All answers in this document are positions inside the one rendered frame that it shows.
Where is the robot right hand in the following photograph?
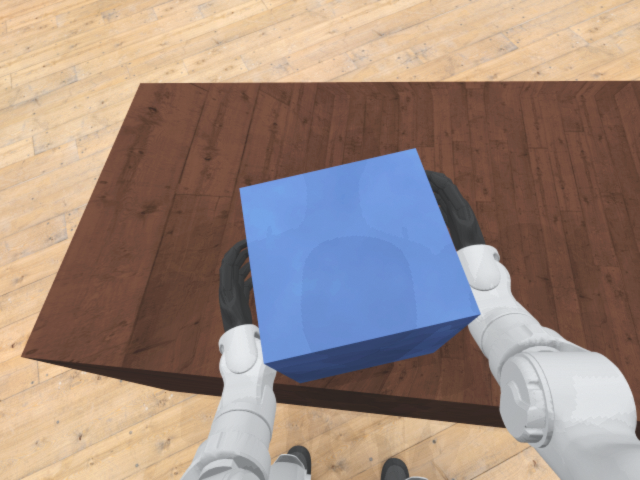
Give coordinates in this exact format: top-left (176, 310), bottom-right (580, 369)
top-left (425, 170), bottom-right (486, 251)

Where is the pedestal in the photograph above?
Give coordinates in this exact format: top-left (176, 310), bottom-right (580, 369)
top-left (21, 81), bottom-right (640, 440)

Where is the robot left forearm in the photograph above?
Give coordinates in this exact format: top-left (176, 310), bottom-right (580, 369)
top-left (180, 324), bottom-right (277, 480)

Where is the robot left hand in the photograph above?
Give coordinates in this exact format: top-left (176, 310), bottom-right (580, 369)
top-left (219, 239), bottom-right (253, 332)

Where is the robot right foot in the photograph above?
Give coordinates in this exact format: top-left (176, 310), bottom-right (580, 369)
top-left (381, 458), bottom-right (409, 480)

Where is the robot foot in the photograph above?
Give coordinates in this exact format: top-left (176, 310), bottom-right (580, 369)
top-left (287, 445), bottom-right (311, 475)
top-left (381, 458), bottom-right (409, 480)

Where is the robot left foot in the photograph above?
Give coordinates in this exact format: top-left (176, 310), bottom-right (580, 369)
top-left (287, 445), bottom-right (311, 475)

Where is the right robot upper arm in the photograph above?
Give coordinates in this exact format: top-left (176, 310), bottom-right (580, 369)
top-left (499, 352), bottom-right (640, 480)

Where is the robot right forearm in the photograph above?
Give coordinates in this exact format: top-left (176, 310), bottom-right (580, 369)
top-left (457, 245), bottom-right (637, 430)

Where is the carton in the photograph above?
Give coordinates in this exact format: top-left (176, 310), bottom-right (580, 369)
top-left (239, 148), bottom-right (481, 383)

